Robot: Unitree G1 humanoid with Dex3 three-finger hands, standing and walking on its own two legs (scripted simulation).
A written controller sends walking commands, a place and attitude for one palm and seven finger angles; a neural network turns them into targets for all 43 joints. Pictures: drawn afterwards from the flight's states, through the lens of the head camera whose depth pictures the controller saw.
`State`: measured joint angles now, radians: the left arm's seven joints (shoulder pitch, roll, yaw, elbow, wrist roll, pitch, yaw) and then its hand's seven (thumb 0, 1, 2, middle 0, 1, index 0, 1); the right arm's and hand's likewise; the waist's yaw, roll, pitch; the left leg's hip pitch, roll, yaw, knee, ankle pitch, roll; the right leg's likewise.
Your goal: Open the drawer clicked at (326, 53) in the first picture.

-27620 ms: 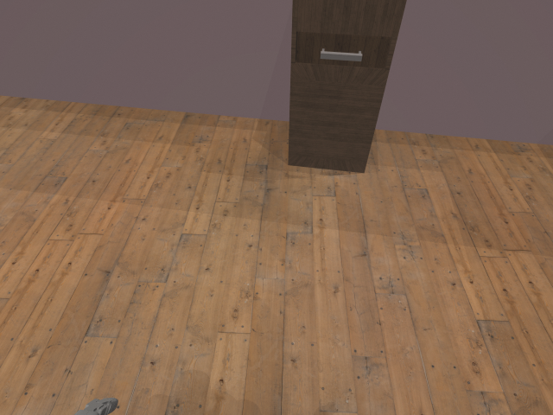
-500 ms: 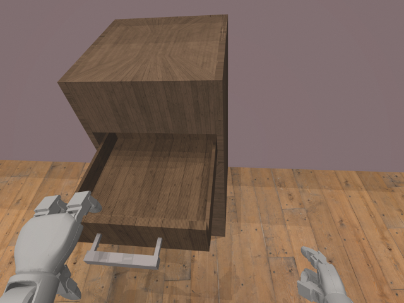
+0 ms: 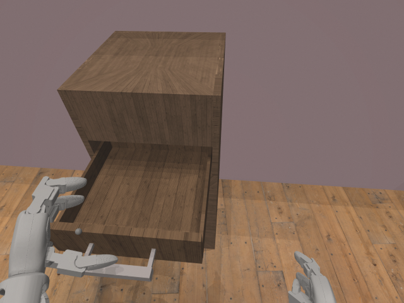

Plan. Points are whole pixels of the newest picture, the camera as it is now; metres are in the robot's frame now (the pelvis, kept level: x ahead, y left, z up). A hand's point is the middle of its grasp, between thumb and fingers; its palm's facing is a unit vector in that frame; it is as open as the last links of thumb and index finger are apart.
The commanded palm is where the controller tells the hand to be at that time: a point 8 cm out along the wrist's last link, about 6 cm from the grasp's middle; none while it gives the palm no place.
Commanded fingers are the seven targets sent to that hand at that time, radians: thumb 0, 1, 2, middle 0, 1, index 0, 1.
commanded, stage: draw the hand back to the body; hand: left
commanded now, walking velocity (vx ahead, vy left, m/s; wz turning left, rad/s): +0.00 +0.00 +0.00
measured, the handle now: (118, 260) +0.23 +0.24 -0.11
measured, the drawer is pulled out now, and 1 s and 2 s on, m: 0.30 0.30 0.30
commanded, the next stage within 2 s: step back with the hand held close in 0.74 s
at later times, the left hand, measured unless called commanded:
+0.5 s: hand (60, 224) +0.18 +0.23 +0.17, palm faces +0.41 -0.80 -0.44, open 8.9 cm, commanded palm +0.13 +0.27 +0.18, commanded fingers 0.00 0.87 0.88 -0.20 -0.32 -0.20 -0.32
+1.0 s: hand (56, 223) +0.17 +0.23 +0.17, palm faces +0.38 -0.79 -0.48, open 7.4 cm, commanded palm +0.10 +0.27 +0.18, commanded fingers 0.00 0.90 0.90 -0.20 -0.30 -0.20 -0.30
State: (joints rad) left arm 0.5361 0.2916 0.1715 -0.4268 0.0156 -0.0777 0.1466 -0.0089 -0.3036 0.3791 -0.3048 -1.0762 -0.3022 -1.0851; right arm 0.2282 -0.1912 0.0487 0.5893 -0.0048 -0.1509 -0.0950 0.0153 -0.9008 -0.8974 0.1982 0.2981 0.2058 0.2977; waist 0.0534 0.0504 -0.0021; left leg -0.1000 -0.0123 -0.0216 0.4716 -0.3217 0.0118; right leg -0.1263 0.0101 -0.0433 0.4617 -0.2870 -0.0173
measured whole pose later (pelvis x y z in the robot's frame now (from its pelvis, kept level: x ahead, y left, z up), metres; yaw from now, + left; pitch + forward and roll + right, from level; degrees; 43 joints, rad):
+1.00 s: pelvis -0.02 -0.01 +0.00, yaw +1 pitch +0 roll -1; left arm 0.54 0.35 0.36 -0.51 -0.03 -0.19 0.12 0.01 0.89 0.90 -0.21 -0.30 -0.21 -0.31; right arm 0.15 -0.23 0.01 0.59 0.01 -0.10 -0.07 0.02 -0.90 -0.90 0.20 0.30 0.21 0.30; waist 0.02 0.07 0.04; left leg -0.19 0.01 -0.04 0.45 -0.26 0.00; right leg -0.19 0.03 -0.07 0.38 -0.20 -0.04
